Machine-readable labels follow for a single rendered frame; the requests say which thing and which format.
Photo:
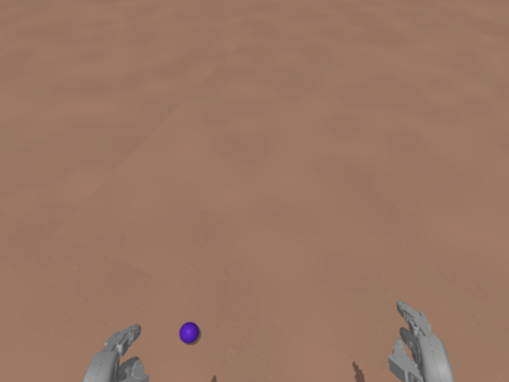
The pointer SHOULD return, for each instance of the left robot hand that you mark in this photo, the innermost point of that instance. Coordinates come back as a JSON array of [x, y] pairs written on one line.
[[104, 366]]

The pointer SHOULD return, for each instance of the right robot hand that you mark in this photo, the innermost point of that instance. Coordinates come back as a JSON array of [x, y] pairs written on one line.
[[431, 359]]

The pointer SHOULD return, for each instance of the ball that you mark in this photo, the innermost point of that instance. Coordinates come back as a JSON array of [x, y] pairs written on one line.
[[189, 332]]

